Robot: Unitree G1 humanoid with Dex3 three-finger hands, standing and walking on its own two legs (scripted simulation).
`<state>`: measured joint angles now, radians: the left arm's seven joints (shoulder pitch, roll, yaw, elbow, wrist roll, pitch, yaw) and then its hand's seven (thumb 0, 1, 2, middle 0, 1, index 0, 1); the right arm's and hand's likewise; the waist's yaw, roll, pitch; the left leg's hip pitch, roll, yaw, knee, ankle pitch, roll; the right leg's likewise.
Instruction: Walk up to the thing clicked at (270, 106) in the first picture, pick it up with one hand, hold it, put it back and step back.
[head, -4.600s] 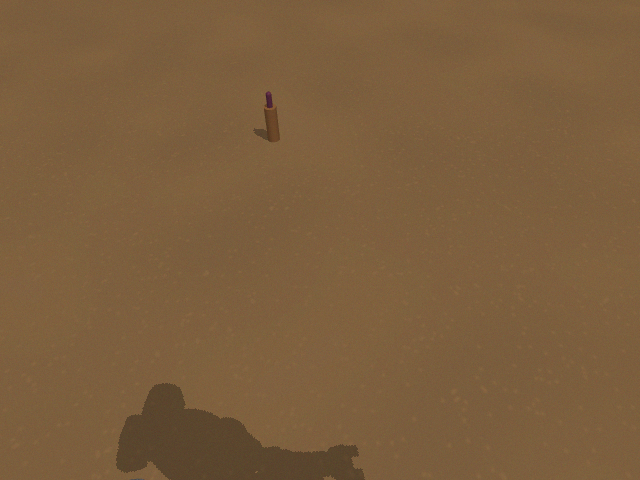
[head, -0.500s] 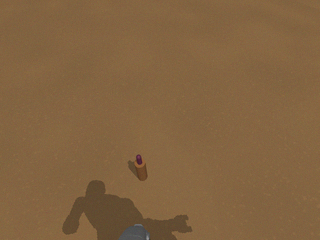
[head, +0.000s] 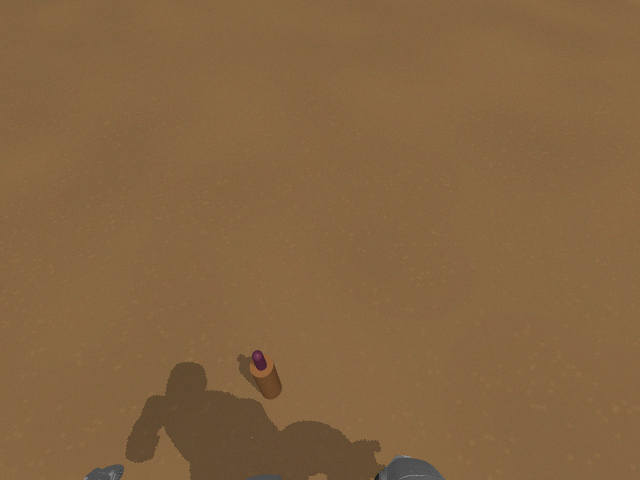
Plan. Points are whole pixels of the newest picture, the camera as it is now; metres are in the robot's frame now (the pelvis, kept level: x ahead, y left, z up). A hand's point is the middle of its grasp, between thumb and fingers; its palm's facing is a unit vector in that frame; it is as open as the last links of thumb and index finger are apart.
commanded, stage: walk up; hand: left
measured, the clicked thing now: (264, 373) +0.45 +0.21 -0.61
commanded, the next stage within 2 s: stand in 1.70 s
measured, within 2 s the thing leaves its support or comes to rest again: neither
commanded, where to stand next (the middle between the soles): +0.11 +0.00 m, yaw +0 degrees
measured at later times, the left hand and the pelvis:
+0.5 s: hand out of the picture +0.10 +0.29 -0.15, palm faces +0.01 -0.94 -0.33, open 7.4 cm; pelvis +0.05 +0.02 +0.02, yaw +1 degrees
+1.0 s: hand (138, 462) +0.16 +0.28 -0.12, palm faces +0.02 -0.94 -0.35, open 7.4 cm; pelvis +0.08 +0.02 +0.03, yaw +1 degrees
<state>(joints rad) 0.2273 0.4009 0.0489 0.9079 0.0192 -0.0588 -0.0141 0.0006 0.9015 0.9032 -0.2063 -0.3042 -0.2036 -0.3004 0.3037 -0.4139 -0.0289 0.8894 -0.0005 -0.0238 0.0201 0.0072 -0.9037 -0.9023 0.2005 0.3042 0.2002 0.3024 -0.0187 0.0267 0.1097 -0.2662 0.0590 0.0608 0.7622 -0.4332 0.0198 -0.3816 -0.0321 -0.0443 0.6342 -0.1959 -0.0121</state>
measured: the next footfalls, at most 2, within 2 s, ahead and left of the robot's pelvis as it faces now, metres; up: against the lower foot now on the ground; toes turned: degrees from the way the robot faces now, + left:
left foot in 0.24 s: +0.10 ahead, +0.14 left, +0.00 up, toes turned +3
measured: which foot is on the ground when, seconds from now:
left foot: up 0.00-0.22, down 0.24-1.00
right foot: down 0.00-1.00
